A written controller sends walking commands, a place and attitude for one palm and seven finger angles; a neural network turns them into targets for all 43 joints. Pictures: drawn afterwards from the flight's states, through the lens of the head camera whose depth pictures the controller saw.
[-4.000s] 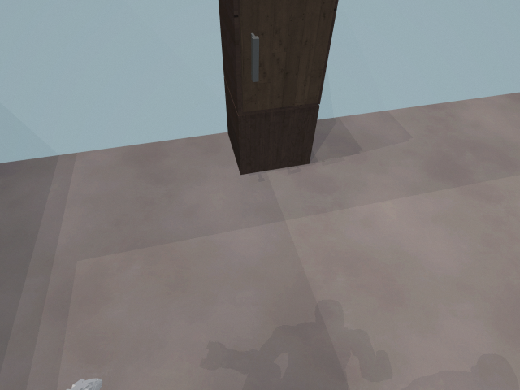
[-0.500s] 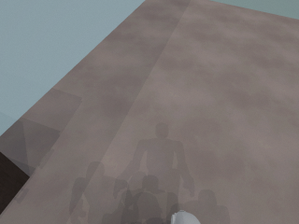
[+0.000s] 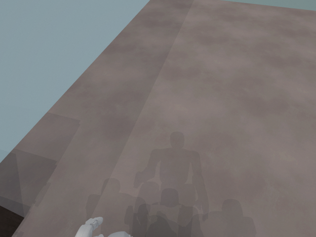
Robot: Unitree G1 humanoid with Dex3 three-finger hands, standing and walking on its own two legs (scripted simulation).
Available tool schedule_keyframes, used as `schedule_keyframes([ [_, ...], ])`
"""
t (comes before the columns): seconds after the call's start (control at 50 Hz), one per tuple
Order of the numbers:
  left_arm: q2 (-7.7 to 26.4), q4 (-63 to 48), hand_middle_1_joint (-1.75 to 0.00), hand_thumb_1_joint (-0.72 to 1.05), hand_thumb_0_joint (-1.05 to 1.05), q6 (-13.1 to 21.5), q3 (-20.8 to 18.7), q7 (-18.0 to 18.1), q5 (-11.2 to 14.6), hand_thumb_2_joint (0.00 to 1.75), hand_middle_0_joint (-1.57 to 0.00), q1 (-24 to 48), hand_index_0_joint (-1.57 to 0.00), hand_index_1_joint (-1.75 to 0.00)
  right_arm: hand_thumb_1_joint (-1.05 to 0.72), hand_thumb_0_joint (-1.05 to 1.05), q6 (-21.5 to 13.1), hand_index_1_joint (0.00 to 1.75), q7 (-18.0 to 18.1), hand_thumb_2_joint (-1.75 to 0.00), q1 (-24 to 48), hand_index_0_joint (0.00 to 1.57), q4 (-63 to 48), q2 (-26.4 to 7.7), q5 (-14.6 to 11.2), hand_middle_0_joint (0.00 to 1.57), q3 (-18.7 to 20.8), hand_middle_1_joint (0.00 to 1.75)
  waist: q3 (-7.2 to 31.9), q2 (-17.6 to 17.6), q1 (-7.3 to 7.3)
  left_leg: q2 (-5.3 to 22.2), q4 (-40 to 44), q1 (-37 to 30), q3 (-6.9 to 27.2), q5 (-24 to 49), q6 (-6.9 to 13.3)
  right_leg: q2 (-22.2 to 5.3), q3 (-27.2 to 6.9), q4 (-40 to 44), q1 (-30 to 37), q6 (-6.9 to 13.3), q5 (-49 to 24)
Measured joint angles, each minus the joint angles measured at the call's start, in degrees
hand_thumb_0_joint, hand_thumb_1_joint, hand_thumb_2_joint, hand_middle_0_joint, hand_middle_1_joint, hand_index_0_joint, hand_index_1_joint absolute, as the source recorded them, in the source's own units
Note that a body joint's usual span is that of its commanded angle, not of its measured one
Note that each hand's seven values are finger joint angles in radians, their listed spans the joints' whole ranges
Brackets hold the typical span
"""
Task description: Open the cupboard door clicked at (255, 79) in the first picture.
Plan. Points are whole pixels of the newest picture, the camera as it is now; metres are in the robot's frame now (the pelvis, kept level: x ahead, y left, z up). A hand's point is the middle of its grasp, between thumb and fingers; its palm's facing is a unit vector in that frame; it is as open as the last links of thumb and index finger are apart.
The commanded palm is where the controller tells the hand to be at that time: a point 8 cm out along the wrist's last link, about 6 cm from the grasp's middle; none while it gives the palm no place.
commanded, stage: turn to face it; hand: left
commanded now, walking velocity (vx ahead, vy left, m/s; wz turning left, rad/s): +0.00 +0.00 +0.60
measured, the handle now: out of the picture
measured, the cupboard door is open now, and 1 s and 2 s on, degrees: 0 0 0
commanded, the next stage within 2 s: take the last steps up to it in 1.94 s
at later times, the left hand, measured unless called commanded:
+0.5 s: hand out of the picture +0.01 +0.28 -0.16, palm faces +0.31 -0.91 -0.27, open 7.4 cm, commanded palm none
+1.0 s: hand out of the picture -0.06 +0.16 -0.14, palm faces +0.57 -0.78 -0.27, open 7.4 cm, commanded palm none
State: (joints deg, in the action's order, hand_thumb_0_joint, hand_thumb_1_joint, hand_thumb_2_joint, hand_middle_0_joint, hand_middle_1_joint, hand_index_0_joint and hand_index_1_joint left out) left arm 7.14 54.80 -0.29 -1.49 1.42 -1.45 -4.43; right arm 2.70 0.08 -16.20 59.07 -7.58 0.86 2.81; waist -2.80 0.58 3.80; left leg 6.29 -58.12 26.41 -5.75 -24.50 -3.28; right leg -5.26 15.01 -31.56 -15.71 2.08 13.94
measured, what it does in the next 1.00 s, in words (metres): steps on the spot, turning left: left foot, then right foot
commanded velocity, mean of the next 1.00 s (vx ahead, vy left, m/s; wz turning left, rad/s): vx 0.00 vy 0.00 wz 0.60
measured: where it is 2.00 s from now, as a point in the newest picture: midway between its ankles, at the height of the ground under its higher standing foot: outside the picture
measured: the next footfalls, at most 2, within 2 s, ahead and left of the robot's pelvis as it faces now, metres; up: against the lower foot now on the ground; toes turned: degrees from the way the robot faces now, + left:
left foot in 0.12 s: +0.07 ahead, +0.12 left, +0.00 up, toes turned +15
right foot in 0.72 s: +0.07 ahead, -0.12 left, +0.00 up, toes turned +24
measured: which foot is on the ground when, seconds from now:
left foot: up 0.00-0.10, down 0.12-0.72, up 0.74-1.00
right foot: down 0.00-0.12, up 0.14-0.70, down 0.72-1.00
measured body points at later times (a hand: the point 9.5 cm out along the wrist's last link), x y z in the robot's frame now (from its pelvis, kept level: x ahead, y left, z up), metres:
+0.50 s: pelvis +0.00 +0.04 +0.01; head +0.03 +0.07 +0.46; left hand -0.01 +0.32 -0.14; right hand +0.13 -0.20 -0.12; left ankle +0.03 +0.11 -0.73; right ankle +0.02 -0.15 -0.66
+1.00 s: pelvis -0.01 -0.04 +0.01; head +0.03 -0.04 +0.46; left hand -0.09 +0.20 -0.12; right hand +0.20 -0.22 -0.14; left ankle -0.10 +0.09 -0.66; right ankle +0.04 -0.13 -0.73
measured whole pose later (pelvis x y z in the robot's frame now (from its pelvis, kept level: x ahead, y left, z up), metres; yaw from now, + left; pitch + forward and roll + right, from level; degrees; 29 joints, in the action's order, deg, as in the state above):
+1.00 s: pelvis -0.01 -0.04 +0.01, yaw +36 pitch -1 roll +3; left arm 10.4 50.9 -0.7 -1.7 1.2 -1.5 -13.8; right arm 5.2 -1.9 -11.0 54.3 -15.5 1.1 5.7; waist -4.3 0.6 1.1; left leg 2.1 -59.5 27.5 -0.7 -22.4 -4.9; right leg -7.1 10.3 -29.2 -10.5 0.1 17.5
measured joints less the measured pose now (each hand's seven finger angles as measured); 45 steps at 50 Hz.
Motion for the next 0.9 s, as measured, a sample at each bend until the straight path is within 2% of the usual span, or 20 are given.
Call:
schedule_keyframes([
  [0.06, 0.37, -0.73, -0.3, 0.9, 0.0, -0.28, -0.54, 0.07, -0.24, 0.9, -0.2, -0.96, -0.2, -0.3, -0.93, 0.01, 0.22, 0.3, -0.29, -0.89, 0.98, 0.2, -0.9, -0.84, 0.16, 0.2, 0.52, 0.29, -0.03, -1.06, -1.11, -0.47, 6.67, -1.78, -1.69, 0.09, 0.23, -1.56, 1.91, -1.52, 0.13, -1.07, 1.12],
  [0.1, 1.26, -1.11, -0.3, 0.9, 0.0, -0.57, -1.11, 0.08, -0.16, 0.9, -0.2, -1.98, -0.2, -0.3, -0.93, 0.01, -0.1, 0.3, -0.62, -0.89, 1.32, 0.2, -1.96, -1.56, 0.2, 0.2, 0.78, 0.29, -0.14, -1.85, -1.61, -0.81, 13.05, -4.11, -2.59, 2.94, 0.49, -2.81, 3.18, -4.09, -0.49, -2.0, 2.59],
  [0.12, 1.75, -1.31, -0.3, 0.9, 0.0, -0.86, -1.41, 0.06, 0.01, 0.9, -0.2, -2.7, -0.2, -0.3, -0.93, 0.01, -0.45, 0.3, -0.77, -0.89, 1.22, 0.2, -2.71, -2.15, 0.26, 0.2, 0.92, 0.29, 0.04, -1.92, -1.8, -1.06, 17.13, -5.45, -2.48, 5.39, 1.23, -3.45, 3.74, -6.24, -1.32, -2.56, 3.73],
  [0.14, 2.48, -1.39, -0.3, 0.9, 0.0, -1.38, -1.89, 0.0, 0.27, 0.9, -0.2, -3.27, -0.2, -0.3, -0.93, 0.01, -0.81, 0.3, -0.8, -0.89, 1.49, 0.2, -3.21, -2.42, 0.43, 0.2, 1.13, 0.29, 0.01, -2.52, -1.88, -1.79, 16.91, -4.72, -2.29, 5.93, 3.25, -4.02, 2.91, -9.52, -2.93, -3.61, 7.37],
  [0.18, 4.15, -1.11, -0.3, 0.9, 0.0, -2.7, -2.77, 0.04, 0.22, 0.9, -0.2, -4.27, -0.2, -0.3, -0.93, 0.01, -1.46, 0.3, -0.62, -0.89, 2.28, 0.2, -4.11, -2.74, 0.73, 0.2, 1.18, 0.29, -0.44, -3.26, -1.93, -2.75, 15.81, -3.55, -1.97, 5.39, 6.42, -2.67, -2.86, -20.09, -7.69, -4.72, 14.56],
  [0.22, 5.56, -0.33, -0.3, 0.91, 0.0, -3.36, -3.63, -0.14, 0.06, 0.9, -0.2, -4.94, -0.2, -0.3, -0.92, 0.01, -1.89, 0.3, -0.1, -0.89, 2.57, 0.2, -4.64, -2.97, 0.7, 0.2, 1.08, 0.29, -0.66, -3.42, -1.95, -3.66, 18.04, -3.9, -1.3, 6.43, 7.51, -0.99, -7.52, -29.57, -11.78, -5.28, 13.36],
  [0.28, 7.18, 0.25, -0.3, 0.91, 0.0, -3.2, -4.35, -0.53, -0.01, 0.9, -0.19, -6.07, -0.2, -0.3, -0.92, 0.01, -2.16, 0.3, 0.44, -0.89, 2.75, 0.2, -4.83, -3.31, 0.47, 0.2, 0.74, 0.29, -0.68, -3.47, -2.57, -5.26, 23.95, -5.79, -0.34, 9.87, 7.71, -0.25, -11.27, -35.08, -14.51, -6.28, 7.96],
  [0.34, 8.23, 0.4, -0.3, 0.91, 0.0, -3.06, -4.58, -0.5, 0.13, 0.9, -0.19, -7.29, -0.19, -0.3, -0.91, 0.01, -2.32, 0.3, 0.52, -0.89, 2.88, 0.2, -4.94, -3.64, 0.18, 0.2, 0.58, 0.29, -0.28, -2.96, -3.09, -6.45, 28.79, -7.48, 0.97, 12.65, 8.14, -0.1, -13.26, -34.52, -14.39, -7.14, 5.74],
  [0.44, 9.11, 0.39, -0.3, 0.91, 0.0, -3.26, -4.56, -0.22, 0.3, 0.9, -0.19, -7.75, -0.19, -0.3, -0.91, 0.01, -2.04, 0.3, 0.15, -0.89, 3.47, 0.2, -5.23, -3.88, 0.05, 0.2, 0.63, 0.29, 0.2, -2.1, -3.17, -7.96, 32.32, -8.62, 3.88, 15.16, 8.2, 0.08, -14.84, -29.8, -11.72, -7.99, 6.29],
  [0.58, 7.83, -1.21, -0.3, 0.91, 0.0, -3.23, -3.67, -0.15, 0.58, 0.9, -0.19, -5.7, -0.19, -0.3, -0.91, 0.0, -1.08, 0.3, -0.42, -0.89, 4.71, 0.21, -5.6, -4.58, 0.27, 0.2, 1.12, 0.3, 0.4, -0.67, -2.25, -9.92, 32.4, -7.21, 8.49, 16.98, 7.27, 1.72, -15.62, -21.06, -7.79, -7.42, 9.65],
  [0.66, 6.25, -2.97, -0.3, 0.91, 0.0, -2.7, -2.79, -0.13, 0.85, 0.9, -0.19, -4.74, -0.19, -0.3, -0.91, 0.0, -0.23, 0.3, -0.68, -0.89, 5.08, 0.21, -5.88, -5.38, 0.44, 0.2, 1.68, 0.3, 0.53, 0.51, -1.67, -10.87, 31.41, -5.69, 11.35, 17.74, 5.95, 3.5, -15.62, -13.42, -4.54, -6.26, 10.41],
  [0.7, 5.49, -3.97, -0.3, 0.91, 0.0, -2.15, -2.36, -0.17, 1.0, 0.9, -0.19, -4.97, -0.2, -0.3, -0.91, 0.0, 0.32, 0.3, -0.83, -0.89, 5.04, 0.21, -6.08, -5.84, 0.42, 0.2, 2.11, 0.3, 0.84, 1.07, -1.64, -11.51, 30.52, -4.71, 12.75, 17.93, 4.97, 4.21, -15.15, -6.28, -1.41, -5.43, 8.43],
  [0.72, 5.33, -4.65, -0.3, 0.91, 0.0, -1.71, -2.11, -0.21, 0.92, 0.9, -0.2, -5.5, -0.2, -0.3, -0.91, 0.01, 0.6, 0.3, -0.94, -0.89, 4.81, 0.21, -6.33, -6.03, 0.27, 0.2, 2.35, 0.3, 1.25, 1.02, -1.83, -12.07, 29.22, -3.71, 13.17, 17.47, 4.42, 4.09, -14.92, -1.03, 0.66, -4.51, 6.95],
  [0.74, 4.84, -4.87, -0.3, 0.91, 0.0, -1.31, -1.92, -0.11, 0.57, 0.9, -0.2, -5.79, -0.2, -0.3, -0.91, 0.01, 0.87, 0.3, -0.93, -0.89, 4.9, 0.21, -6.3, -6.37, 0.09, 0.2, 2.75, 0.3, 1.15, 1.56, -2.14, -12.18, 25.61, -2.12, 13.35, 12.97, 3.52, 4.2, -14.36, -0.08, 0.89, -3.27, 4.72],
  [0.78, 3.99, -5.02, -0.3, 0.91, 0.0, -1.39, -1.18, -0.01, 0.39, 0.9, -0.2, -6.68, -0.2, -0.3, -0.91, 0.01, 1.42, 0.3, -1.0, -0.89, 4.57, 0.2, -6.11, -7.01, 0.37, 0.2, 3.28, 0.29, 1.18, 2.21, -2.27, -12.04, 13.94, 1.73, 11.53, 4.31, 2.31, 3.59, -12.58, -0.34, 1.49, -1.95, 3.94],
  [0.8, 3.71, -4.97, -0.3, 0.91, 0.0, -1.41, -1.0, 0.0, 0.41, 0.9, -0.2, -7.29, -0.2, -0.3, -0.91, 0.01, 1.65, 0.3, -1.19, -0.89, 4.43, 0.2, -5.99, -7.26, 0.5, 0.2, 3.4, 0.29, 1.23, 2.15, -2.4, -11.61, 8.0, 3.32, 10.26, 3.05, 1.9, 3.11, -11.92, 0.3, 2.19, -1.71, 3.79],
  [0.84, 3.37, -4.6, -0.3, 0.91, 0.0, -1.36, -0.8, 0.07, 0.37, 0.9, -0.2, -8.25, -0.2, -0.3, -0.91, 0.01, 1.76, 0.3, -1.62, -0.89, 4.32, 0.2, -6.02, -7.67, 0.55, 0.2, 3.5, 0.29, 0.97, 1.91, -2.28, -9.94, -1.11, 5.27, 8.11, 3.7, 0.98, 2.22, -10.68, 1.94, 3.61, -1.58, 3.23],
  [0.9, 3.21, -4.05, -0.3, 0.9, 0.0, -0.98, -0.51, 0.05, 0.28, 0.9, -0.2, -8.83, -0.2, -0.3, -0.91, 0.01, 1.7, 0.3, -1.89, -0.89, 4.2, 0.2, -6.08, -7.91, 0.44, 0.2, 3.43, 0.29, 0.02, 1.24, -1.88, -7.21, -6.41, 5.25, 6.49, 4.73, -0.48, 0.74, -8.46, 3.0, 4.91, -1.52, 2.88],
])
